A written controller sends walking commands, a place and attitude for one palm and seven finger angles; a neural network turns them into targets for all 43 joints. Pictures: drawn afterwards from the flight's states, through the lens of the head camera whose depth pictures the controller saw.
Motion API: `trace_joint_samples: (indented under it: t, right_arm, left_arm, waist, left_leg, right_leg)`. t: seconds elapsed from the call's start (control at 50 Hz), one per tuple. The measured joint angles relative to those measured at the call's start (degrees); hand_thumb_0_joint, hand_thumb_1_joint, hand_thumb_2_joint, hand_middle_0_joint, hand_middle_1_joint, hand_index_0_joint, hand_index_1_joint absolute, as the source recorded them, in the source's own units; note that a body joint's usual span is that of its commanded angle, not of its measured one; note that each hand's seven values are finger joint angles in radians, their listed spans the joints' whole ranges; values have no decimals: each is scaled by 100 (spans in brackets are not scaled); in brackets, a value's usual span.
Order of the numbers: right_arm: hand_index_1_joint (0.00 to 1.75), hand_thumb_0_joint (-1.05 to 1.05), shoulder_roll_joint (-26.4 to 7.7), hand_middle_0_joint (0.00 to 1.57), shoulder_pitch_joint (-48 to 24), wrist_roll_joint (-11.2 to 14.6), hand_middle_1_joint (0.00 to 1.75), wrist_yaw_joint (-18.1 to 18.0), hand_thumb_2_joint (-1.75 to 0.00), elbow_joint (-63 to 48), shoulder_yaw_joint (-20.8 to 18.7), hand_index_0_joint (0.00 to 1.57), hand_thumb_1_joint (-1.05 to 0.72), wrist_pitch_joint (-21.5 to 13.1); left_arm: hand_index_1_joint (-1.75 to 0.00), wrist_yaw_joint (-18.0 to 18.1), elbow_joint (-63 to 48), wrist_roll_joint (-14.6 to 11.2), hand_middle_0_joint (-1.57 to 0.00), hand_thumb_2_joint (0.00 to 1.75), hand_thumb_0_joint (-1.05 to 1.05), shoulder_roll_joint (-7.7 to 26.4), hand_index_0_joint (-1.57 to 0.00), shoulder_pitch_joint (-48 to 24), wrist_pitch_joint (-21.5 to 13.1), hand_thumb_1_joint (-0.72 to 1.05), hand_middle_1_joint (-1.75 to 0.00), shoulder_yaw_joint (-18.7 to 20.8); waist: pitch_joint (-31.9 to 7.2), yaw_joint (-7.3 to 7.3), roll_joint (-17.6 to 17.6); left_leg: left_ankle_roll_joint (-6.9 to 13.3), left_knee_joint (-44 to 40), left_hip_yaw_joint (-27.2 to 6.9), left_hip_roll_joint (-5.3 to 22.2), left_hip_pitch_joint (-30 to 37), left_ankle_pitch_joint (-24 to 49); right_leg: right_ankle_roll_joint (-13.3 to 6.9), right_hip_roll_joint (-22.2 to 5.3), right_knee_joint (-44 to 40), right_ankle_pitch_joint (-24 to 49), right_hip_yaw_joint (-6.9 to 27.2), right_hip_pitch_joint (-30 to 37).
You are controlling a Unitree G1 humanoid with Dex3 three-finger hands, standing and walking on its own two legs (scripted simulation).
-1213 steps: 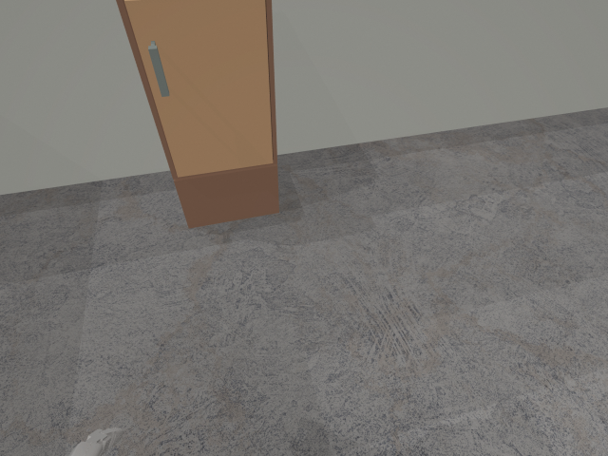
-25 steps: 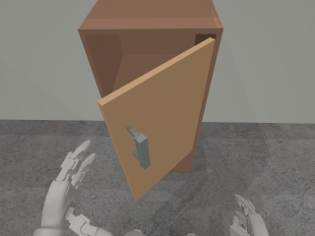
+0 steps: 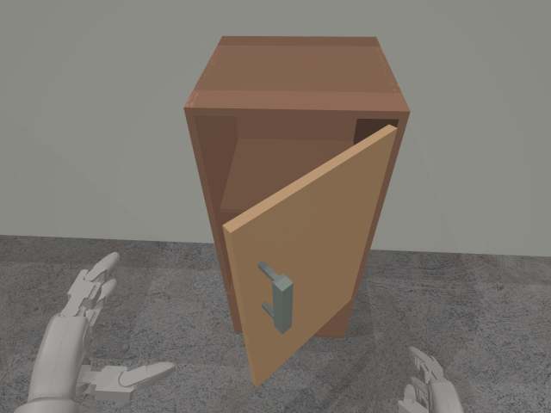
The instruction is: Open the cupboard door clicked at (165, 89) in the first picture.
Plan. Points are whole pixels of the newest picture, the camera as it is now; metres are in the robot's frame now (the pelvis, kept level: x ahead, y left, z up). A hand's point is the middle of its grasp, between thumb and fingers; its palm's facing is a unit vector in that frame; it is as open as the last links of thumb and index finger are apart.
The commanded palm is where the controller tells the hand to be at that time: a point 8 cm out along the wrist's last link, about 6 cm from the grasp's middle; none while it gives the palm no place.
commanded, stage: draw the hand back to the body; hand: left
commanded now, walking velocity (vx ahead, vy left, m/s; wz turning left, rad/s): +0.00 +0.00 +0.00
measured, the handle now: (274, 297) +0.31 +0.04 -0.01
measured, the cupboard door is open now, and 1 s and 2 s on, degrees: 45 45 45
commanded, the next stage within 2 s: step back with the hand held close in 0.78 s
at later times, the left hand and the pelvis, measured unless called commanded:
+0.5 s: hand (34, 282) +0.19 +0.26 +0.20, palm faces +0.47 -0.79 -0.39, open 8.1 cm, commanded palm +0.14 +0.30 +0.20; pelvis +0.00 +0.00 +0.03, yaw -1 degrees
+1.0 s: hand (69, 286) +0.19 +0.23 +0.19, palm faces +0.44 -0.79 -0.43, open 7.4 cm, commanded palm +0.14 +0.26 +0.20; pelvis -0.01 -0.03 +0.03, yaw -1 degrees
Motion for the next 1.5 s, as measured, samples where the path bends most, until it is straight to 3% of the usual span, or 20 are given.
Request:
trace_joint_samples:
  t: [0.22, 0.46, 0.58, 0.7, 0.94, 1.06, 1.26, 1.36, 1.5]
  right_arm:
    - [30, 1, -15, 20, -142, -54, 30, 116, -90, 411, 58, 20, -90, -194]
    - [30, 1, -141, 20, -317, -77, 30, 183, -90, 779, -103, 20, -90, -272]
    - [30, 1, -170, 20, -407, -80, 30, 238, -90, 848, -179, 20, -90, -216]
    - [30, 1, -129, 20, -408, -100, 30, 211, -90, 946, -203, 20, -90, -217]
    - [30, 1, -117, 20, -525, -95, 30, 215, -90, 1039, -225, 20, -90, -261]
    - [30, 1, -214, 20, -683, -110, 30, 293, -90, 880, -302, 20, -90, -54]
    - [30, 1, -238, 20, -697, -41, 30, 213, -90, 681, -509, 20, -91, 356]
    - [30, 1, -167, 20, -669, -45, 30, 198, -90, 570, -491, 20, -91, 425]
    - [30, 1, -124, 20, -607, -99, 30, 205, -90, 432, -419, 20, -91, 353]
  left_arm:
    - [-30, 102, -65, -42, -18, 64, 0, 158, -19, -498, -60, 29, -30, 733]
    - [-30, 117, 112, -148, -20, 82, 1, 357, -21, -1042, -249, 70, -30, 1560]
    - [-30, 49, 292, -189, -20, 87, 1, 178, -21, -1018, -335, 83, -30, 1491]
    - [-30, -8, 359, -166, -20, 89, 1, 157, -21, -905, -286, 88, -30, 1319]
    - [-30, 2, 485, -164, -21, 90, 1, 166, -21, -1072, -456, 89, -30, 1435]
    - [-30, 15, 554, -31, -20, 90, 1, 243, -21, -961, -796, 89, -30, 1661]
    - [-30, 34, 112, -26, -21, 90, 1, 623, -22, -521, -826, 89, -30, 1702]
    - [-30, 123, -120, -16, -21, 90, 1, 780, -22, -463, -861, 89, -30, 1874]
    - [-30, 201, -186, 91, -21, 90, 1, 666, -22, -405, -920, 89, -30, 1872]
  waist:
    - [325, 44, -17]
    - [598, 111, -88]
    - [694, 93, -40]
    - [735, 113, -61]
    - [796, 126, 63]
    - [780, -47, 127]
    - [875, -285, -176]
    - [866, -329, -348]
    - [839, -310, -376]
  left_leg:
    - [35, -926, 66, -62, 952, 400]
    - [-36, -1602, 72, -6, 1549, 753]
    - [-77, -1811, 80, 31, 1688, 879]
    - [-149, -1905, 58, 104, 1784, 927]
    - [-252, -1999, 18, 225, 1872, 980]
    - [-265, -1930, 95, 326, 1463, 1005]
    - [-161, -1984, 312, 218, 1175, 1150]
    - [-97, -1868, 362, 179, 1034, 1203]
    - [37, -1574, 370, 118, 735, 1279]
  right_leg:
    - [62, -58, -904, 409, 94, 926]
    - [-13, -1, -1555, 765, 118, 1498]
    - [-60, 37, -1717, 872, 131, 1607]
    - [-136, 110, -1828, 929, 112, 1709]
    - [-243, 232, -2011, 1023, 77, 1835]
    - [-247, 327, -2183, 1228, 157, 1500]
    - [-126, 214, -1934, 1272, 354, 1022]
    - [-63, 172, -1805, 1333, 394, 867]
    - [46, 103, -1613, 1456, 383, 630]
